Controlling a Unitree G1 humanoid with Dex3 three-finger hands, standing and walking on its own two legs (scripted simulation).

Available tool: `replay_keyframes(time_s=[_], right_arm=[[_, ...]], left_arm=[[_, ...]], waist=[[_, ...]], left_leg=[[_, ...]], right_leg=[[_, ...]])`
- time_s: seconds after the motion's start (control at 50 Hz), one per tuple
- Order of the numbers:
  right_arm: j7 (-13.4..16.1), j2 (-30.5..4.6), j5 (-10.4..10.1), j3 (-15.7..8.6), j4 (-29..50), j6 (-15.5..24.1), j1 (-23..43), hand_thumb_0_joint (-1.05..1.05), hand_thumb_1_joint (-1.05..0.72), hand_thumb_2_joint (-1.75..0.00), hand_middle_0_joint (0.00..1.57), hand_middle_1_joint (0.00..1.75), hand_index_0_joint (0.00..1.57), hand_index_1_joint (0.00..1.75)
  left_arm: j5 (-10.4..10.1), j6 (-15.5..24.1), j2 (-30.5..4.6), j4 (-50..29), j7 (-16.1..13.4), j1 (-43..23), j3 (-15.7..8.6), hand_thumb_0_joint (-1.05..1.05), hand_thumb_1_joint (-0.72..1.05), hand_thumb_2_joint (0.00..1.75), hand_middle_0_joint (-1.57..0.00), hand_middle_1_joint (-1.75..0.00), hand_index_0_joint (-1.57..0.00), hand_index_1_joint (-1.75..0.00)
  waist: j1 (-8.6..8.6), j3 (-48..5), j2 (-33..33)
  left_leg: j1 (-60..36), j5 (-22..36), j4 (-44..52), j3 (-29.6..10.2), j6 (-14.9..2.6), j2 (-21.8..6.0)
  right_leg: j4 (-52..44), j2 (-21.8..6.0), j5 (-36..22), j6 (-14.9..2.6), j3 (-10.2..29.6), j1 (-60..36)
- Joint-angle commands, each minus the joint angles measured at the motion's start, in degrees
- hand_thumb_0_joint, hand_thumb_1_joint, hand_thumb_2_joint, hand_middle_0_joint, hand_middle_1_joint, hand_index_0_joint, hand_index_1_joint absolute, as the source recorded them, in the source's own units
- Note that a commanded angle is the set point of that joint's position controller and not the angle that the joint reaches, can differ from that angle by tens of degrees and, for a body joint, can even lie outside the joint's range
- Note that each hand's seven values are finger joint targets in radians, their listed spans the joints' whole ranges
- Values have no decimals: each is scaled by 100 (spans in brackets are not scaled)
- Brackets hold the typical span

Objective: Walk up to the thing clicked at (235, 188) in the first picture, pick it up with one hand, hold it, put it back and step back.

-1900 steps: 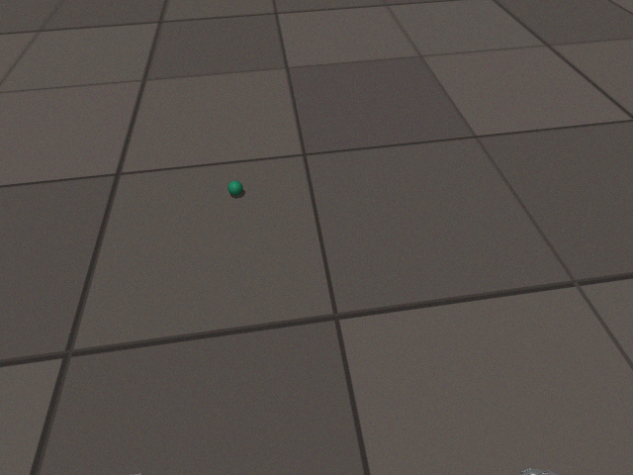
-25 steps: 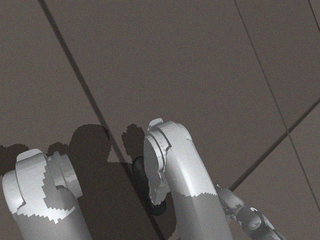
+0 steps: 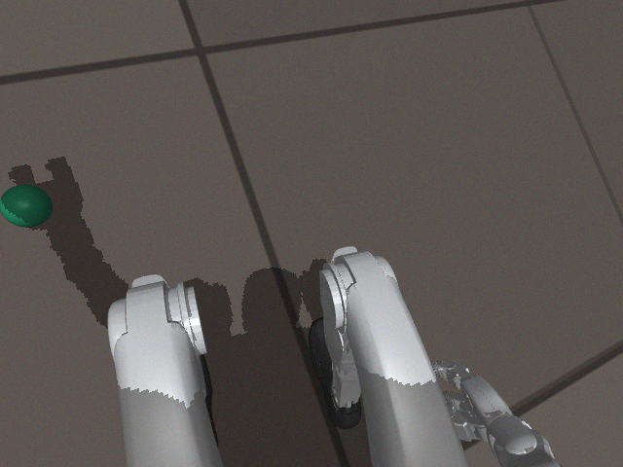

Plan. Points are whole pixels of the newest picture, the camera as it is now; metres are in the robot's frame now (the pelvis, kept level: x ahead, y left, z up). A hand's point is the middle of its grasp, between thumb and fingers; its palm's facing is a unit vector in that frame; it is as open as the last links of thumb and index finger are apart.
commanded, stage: withdraw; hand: left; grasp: from above
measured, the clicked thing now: (26, 206) +0.46 +0.38 -0.32
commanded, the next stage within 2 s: home in 0.36 s
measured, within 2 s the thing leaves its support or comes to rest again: neither
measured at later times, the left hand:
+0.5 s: hand out of the picture +0.46 +0.39 -0.15, palm faces -0.39 -0.06 -0.92, open 14.1 cm
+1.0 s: hand out of the picture +0.32 +0.32 +0.02, palm faces -0.25 -0.61 -0.75, open 8.1 cm
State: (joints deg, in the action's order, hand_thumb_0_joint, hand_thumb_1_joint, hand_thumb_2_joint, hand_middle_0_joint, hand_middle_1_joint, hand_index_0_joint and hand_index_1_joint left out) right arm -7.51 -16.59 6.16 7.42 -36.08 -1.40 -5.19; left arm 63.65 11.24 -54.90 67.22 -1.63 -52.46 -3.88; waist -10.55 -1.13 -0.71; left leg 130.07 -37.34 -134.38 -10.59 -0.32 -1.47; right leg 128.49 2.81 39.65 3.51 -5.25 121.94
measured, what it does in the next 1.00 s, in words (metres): rises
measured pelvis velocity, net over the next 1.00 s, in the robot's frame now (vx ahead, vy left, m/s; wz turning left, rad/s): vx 0.00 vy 0.00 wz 0.09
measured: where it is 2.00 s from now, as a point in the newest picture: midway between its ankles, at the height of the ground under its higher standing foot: (271, 408)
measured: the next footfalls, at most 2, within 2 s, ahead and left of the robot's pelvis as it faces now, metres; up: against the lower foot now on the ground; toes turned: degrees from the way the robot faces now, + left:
none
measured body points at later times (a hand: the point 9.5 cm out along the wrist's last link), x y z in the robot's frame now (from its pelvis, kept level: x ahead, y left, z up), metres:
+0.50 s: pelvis -0.01 +0.00 -0.03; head +0.23 +0.10 +0.34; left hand +0.47 +0.39 -0.10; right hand +0.07 -0.27 -0.12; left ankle +0.08 +0.13 -0.32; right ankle +0.11 -0.13 -0.32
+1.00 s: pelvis +0.00 +0.00 +0.12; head +0.18 +0.07 +0.53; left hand +0.33 +0.35 +0.06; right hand +0.19 -0.25 +0.01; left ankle +0.08 +0.13 -0.32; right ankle +0.11 -0.13 -0.32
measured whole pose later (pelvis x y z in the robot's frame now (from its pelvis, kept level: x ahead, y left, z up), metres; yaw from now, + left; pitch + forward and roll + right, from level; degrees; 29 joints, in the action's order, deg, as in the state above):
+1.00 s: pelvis +0.00 +0.00 +0.12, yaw +5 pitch +32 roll -7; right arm -2.7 -15.1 -0.4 0.1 -34.4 -2.2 -6.5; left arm 30.6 -2.1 -34.4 28.5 2.5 -16.8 -6.6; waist -4.3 -9.7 1.0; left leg 108.8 -35.6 -112.0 -6.5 0.2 -2.0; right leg 108.3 1.2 37.6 2.5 -3.0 102.9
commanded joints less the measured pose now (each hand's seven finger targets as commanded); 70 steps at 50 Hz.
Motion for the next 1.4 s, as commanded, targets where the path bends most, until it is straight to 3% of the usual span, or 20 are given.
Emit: replay_keyframes(time_s=[0.0, 0.06, 0.16, 0.28, 0.36, 0.38, 0.44, 0.48, 0.58, 0.66, 0.72, 0.78, 0.82, 0.92, 0.98, 1.1, 1.14, 1.2, 1.22, 1.38], right_arm=[[251, -1413, -27, -402, 73, -122, -1196, 0, -89, -90, 20, 30, 20, 30], [336, -1435, 35, -280, 77, -164, -1032, 0, -89, -90, 20, 30, 20, 30], [312, -1532, 203, -142, 100, -281, -916, 0, -90, -90, 20, 30, 20, 30], [209, -1606, 288, -217, 14, -302, -1072, 0, -90, -90, 20, 30, 20, 30], [190, -1596, 263, -356, -41, -216, -1181, 0, -90, -90, 20, 30, 20, 30], [184, -1579, 260, -397, -89, -189, -1266, 0, -90, -90, 20, 30, 20, 30], [180, -1530, 195, -447, -125, -151, -1325, 0, -89, -89, 20, 30, 20, 30], [175, -1513, 140, -514, -64, -146, -1368, 0, -89, -89, 20, 30, 20, 30], [149, -1412, -53, -730, 66, -149, -1414, 0, -90, -90, 20, 30, 20, 30], [154, -1251, -249, -973, 206, -166, -1410, 0, -90, -90, 20, 30, 20, 30], [225, -1189, -405, -1063, 277, -174, -1279, 0, -90, -90, 20, 30, 20, 30], [316, -1095, -506, -1103, 337, -150, -1079, 0, -90, -90, 20, 30, 20, 30], [381, -1057, -563, -1141, 408, -92, -990, 0, -90, -90, 20, 30, 20, 30], [570, -954, -687, -1159, 619, 101, -721, 0, -90, -90, 20, 30, 20, 30], [688, -879, -745, -1153, 720, 253, -525, 0, -90, -90, 20, 30, 20, 30], [891, -716, -828, -1084, 923, 566, -228, 0, -90, -90, 20, 30, 20, 30], [954, -670, -834, -1051, 967, 654, -165, 0, -90, -90, 20, 30, 20, 30], [1052, -608, -847, -1021, 1076, 784, -158, 0, -90, -90, 20, 30, 20, 30], [1092, -589, -858, -991, 1142, 824, -163, 0, -90, -90, 20, 30, 20, 30], [1505, -328, -861, -770, 1186, 1121, -496, 0, -90, -90, 20, 30, 20, 30]], left_arm=[[-121, 520, -1546, -652, 136, -1507, -335, 0, -50, 99, -8, -100, -8, -99], [52, 955, -1795, -321, -14, -1474, -537, 0, -50, 100, -8, -99, -8, -99], [486, 1471, -2241, -106, -667, -1603, -950, 0, -52, 100, -9, -100, -8, -100], [895, 1291, -2491, -312, -1429, -2293, -1096, 0, -54, 101, -7, -101, -7, -101], [890, 888, -2214, -371, -1541, -2585, -886, 0, -53, 99, -6, -100, -7, -99], [878, 760, -1915, -182, -1502, -2430, -689, 0, -53, 99, -6, -100, -7, -99], [723, 488, -1669, -37, -1344, -2087, -526, 0, -51, 98, -6, -100, -8, -98], [693, 351, -1937, -311, -1225, -1891, -736, 0, -35, 93, -22, -84, -20, -82], [21, 81, -1686, -1066, -837, -1107, -1012, 0, 5, 80, -19, -47, -18, -48], [-761, -153, -1241, -2323, -458, -347, -1098, 0, 37, 79, -19, -37, -18, -37], [-1495, -455, -733, -3084, -186, 446, -1113, 0, 59, 78, -18, -30, -18, -30], [-2159, -738, -128, -3699, 97, 1160, -921, 0, 79, 84, -19, -28, -19, -28], [-2570, -890, 36, -4180, 190, 1533, -957, 0, 88, 89, -20, -30, -20, -29], [-3441, -1181, 614, -5271, 231, 2207, -805, 0, 90, 90, -20, -30, -20, -30], [-3853, -1407, 1132, -5296, 169, 2902, -628, 0, 90, 90, -20, -30, -20, -30], [-4648, -1873, 1765, -5894, -12, 3982, -536, 0, 90, 90, -20, -30, -20, -30], [-4954, -2029, 1815, -6141, -71, 4238, -613, 0, 90, 90, -20, -30, -20, -30], [-5391, -2293, 2150, -6495, -105, 4637, -484, 0, 90, 90, -20, -30, -20, -30], [-5526, -2391, 2126, -6622, -141, 4808, -573, 0, 90, 90, -20, -30, -20, -30], [-6261, -3046, 2914, -7245, -285, 6036, -385, 0, 89, 89, -20, -30, -20, -30]], waist=[[-279, -3105, 1291], [-190, -3105, 1465], [-64, -3475, 1899], [-147, -3949, 2635], [-226, -3948, 2836], [-288, -3897, 2741], [-253, -3817, 2438], [-59, -4242, 2370], [228, -4592, 2218], [501, -5195, 2147], [542, -4865, 1800], [518, -4418, 1604], [589, -4424, 1375], [622, -4094, 1368], [595, -3664, 1228], [612, -3316, 1114], [635, -3225, 1023], [552, -3053, 1006], [628, -3082, 913], [573, -2461, 766]], left_leg=[[-2530, 555, 1330, 432, -186, -14], [-2643, 633, 1324, 432, -143, -9], [-2989, 826, 1248, 420, -100, -32], [-3383, 854, 1203, 429, -46, -26], [-3350, 337, 1390, 402, -36, -25], [-3339, 286, 1407, 420, -46, -26], [-3102, 311, 1392, 470, -78, 2], [-3247, 656, 1396, 527, -97, 37], [-3693, 1123, 1715, 555, -105, 63], [-4165, 1351, 2110, 680, -133, 56], [-4188, 1052, 2576, 558, -148, 41], [-4263, 658, 3025, 469, -168, 4], [-4459, 577, 3239, 483, -181, -29], [-5082, 239, 4068, 408, -143, -100], [-5448, 75, 4538, 364, -109, -110], [-6210, 145, 5284, 378, -72, -41], [-6421, 101, 5540, 398, -84, -19], [-6798, 143, 5908, 449, -80, 2], [-6970, 116, 6049, 441, -80, 18], [-8049, 982, 7079, 525, -33, 30]], right_leg=[[-1407, 159, -974, -532, -377, -1532], [-1273, 156, -1001, -545, -413, -1392], [-1001, 171, -1044, -536, -537, -1155], [-776, 138, -1064, -543, -619, -824], [-841, 110, -784, -548, -613, -666], [-915, 111, -776, -539, -606, -699], [-1032, 107, -836, -533, -550, -825], [-1077, 90, -1066, -528, -504, -1141], [-1319, 53, -1336, -530, -416, -1559], [-1749, 59, -1475, -517, -201, -2127], [-2058, 44, -1307, -519, -179, -2234], [-2419, 26, -1093, -511, -124, -2391], [-2704, 8, -1051, -501, -90, -2704], [-3339, -46, -844, -491, -34, -3286], [-3751, -76, -697, -482, 28, -3530], [-4583, -116, -700, -480, 174, -4371], [-4935, -127, -658, -471, 237, -4749], [-5385, -129, -699, -462, 297, -5213], [-5570, -131, -670, -459, 322, -5444], [-6728, -131, -1401, -432, 324, -6864]])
